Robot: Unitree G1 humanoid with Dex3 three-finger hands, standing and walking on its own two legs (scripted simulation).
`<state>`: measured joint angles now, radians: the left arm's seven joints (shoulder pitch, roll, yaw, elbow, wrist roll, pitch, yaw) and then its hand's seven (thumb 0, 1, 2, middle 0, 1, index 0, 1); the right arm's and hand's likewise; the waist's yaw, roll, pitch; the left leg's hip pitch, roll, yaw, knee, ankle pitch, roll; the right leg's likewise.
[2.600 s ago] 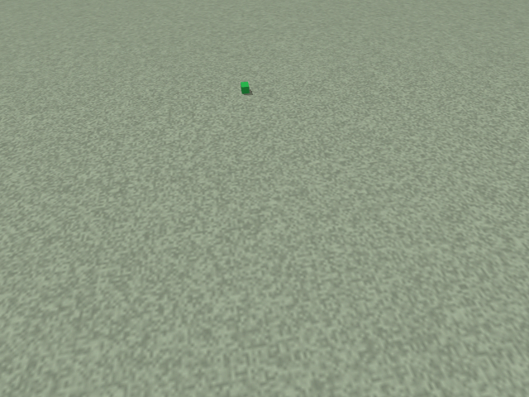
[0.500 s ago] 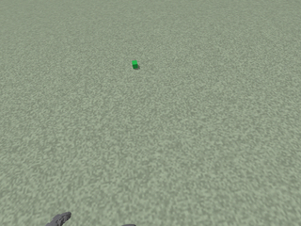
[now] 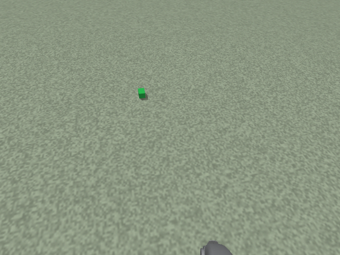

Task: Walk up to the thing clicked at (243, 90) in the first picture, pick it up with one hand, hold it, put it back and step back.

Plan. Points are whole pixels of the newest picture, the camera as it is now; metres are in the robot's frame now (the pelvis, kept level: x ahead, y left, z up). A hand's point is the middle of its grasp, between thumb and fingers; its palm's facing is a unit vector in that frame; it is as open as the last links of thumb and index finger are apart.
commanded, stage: walk up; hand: left
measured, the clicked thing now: (141, 93) +1.55 +0.25 -0.75
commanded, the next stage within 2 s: none
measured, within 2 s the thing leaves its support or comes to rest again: neither
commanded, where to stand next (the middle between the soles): +1.14 -0.01 m, yaw +2 degrees
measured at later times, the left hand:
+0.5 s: hand (97, 191) +0.33 +0.24 -0.14, palm faces +0.02 -0.93 -0.37, open 7.4 cm
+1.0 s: hand (107, 126) +0.60 +0.26 -0.14, palm faces -0.08 -0.93 -0.36, open 7.4 cm
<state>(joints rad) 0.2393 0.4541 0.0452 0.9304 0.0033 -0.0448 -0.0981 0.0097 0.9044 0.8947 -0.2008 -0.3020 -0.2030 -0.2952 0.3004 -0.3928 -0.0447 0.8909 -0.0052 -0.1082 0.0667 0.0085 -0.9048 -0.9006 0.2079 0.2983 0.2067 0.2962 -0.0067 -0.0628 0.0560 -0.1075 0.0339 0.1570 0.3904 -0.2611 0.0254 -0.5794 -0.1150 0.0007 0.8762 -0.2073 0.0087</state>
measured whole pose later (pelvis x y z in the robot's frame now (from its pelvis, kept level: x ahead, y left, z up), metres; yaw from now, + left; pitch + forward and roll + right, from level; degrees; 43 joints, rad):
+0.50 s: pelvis +0.28 -0.04 -0.01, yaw +2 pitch -1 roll -2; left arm 0.29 0.40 0.05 0.88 0.01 -0.09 -0.06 0.01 0.90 0.89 -0.21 -0.30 -0.21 -0.30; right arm 0.22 -0.43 -0.06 0.90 -0.02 -0.06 0.09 0.01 -0.91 -0.90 0.20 0.30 0.20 0.30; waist 0.03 0.05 0.07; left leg -0.54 0.12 0.02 0.72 -0.17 0.00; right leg -0.12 0.00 -0.12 0.44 -0.30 -0.03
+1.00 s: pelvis +0.52 -0.02 -0.01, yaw -1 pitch -2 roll +2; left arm 0.25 0.43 0.06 0.93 0.01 -0.04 -0.09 0.01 0.90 0.89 -0.20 -0.30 -0.20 -0.30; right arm 0.33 -0.42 -0.05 0.89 -0.01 -0.08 0.07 0.01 -0.90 -0.90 0.21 0.30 0.21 0.30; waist -0.03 -0.02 0.06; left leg -0.10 0.04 0.15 0.45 -0.32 0.01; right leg -0.49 -0.12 -0.03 0.66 -0.16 0.00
